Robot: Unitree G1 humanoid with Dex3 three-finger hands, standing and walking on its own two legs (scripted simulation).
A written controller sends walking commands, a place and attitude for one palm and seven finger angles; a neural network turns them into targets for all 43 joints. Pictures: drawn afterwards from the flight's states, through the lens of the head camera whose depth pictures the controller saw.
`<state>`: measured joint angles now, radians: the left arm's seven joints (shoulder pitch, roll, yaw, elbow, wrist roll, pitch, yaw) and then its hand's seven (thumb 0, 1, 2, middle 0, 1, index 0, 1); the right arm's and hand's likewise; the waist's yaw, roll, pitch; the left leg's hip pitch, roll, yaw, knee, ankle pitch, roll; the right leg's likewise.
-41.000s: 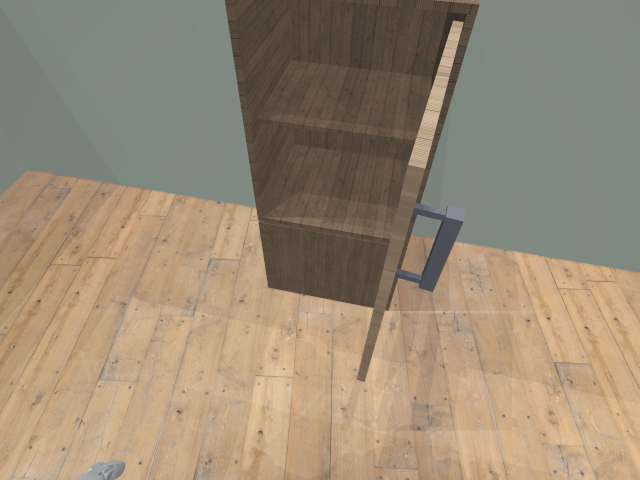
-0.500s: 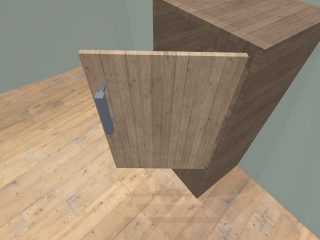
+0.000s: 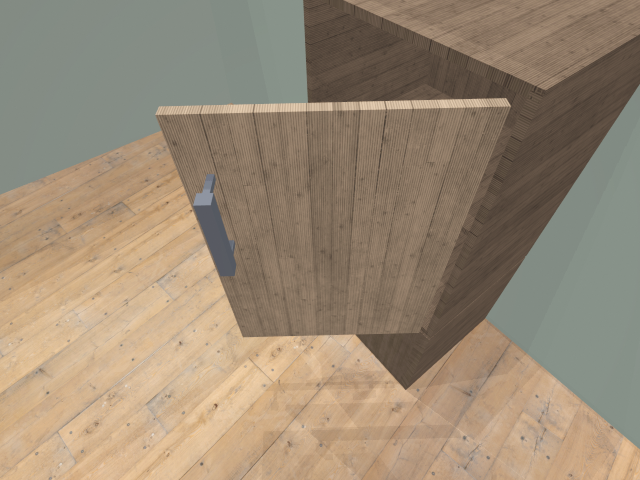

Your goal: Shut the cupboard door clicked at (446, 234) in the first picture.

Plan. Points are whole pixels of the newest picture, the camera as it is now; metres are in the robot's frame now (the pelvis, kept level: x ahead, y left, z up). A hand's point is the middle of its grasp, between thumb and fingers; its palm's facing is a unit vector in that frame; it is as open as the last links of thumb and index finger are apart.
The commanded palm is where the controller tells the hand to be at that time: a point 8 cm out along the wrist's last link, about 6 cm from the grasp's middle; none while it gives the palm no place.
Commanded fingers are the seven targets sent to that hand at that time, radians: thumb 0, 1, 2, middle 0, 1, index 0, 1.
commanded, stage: look again from close up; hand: left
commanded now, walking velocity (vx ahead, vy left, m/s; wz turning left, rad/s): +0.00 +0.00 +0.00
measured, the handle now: (219, 227) +0.44 +0.17 +0.05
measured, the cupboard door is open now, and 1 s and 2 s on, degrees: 53 53 53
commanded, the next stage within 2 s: raise the hand and make a fist in 0.54 s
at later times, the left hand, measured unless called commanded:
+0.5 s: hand out of the picture +0.09 +0.19 -0.17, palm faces -0.03 -0.96 -0.27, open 7.4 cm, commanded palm none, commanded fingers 0.00 0.90 0.90 -0.20 -0.30 -0.20 -0.30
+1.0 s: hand (197, 437) +0.18 +0.17 -0.04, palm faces +0.04 -1.00 -0.05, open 6.5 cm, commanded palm +0.14 +0.23 -0.04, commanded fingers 0.00 0.90 0.90 -0.53 -0.66 -0.53 -0.66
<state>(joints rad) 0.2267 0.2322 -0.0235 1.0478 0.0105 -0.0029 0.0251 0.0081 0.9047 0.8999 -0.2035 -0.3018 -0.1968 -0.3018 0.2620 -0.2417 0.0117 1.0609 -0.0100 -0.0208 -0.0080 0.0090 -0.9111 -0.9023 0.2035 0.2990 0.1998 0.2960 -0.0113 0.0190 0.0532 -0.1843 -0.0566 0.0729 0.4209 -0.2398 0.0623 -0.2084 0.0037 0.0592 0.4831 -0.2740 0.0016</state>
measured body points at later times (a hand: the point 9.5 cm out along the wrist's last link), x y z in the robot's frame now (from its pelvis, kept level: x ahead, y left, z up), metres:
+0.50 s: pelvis +0.03 -0.02 +0.00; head +0.06 -0.02 +0.45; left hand +0.09 +0.24 -0.15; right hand +0.10 -0.26 -0.15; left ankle -0.01 +0.08 -0.74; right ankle -0.01 -0.12 -0.74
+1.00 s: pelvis +0.00 -0.05 -0.09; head +0.02 -0.07 +0.36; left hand +0.17 +0.22 -0.04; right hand +0.20 -0.29 -0.16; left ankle +0.01 +0.08 -0.74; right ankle +0.03 -0.11 -0.74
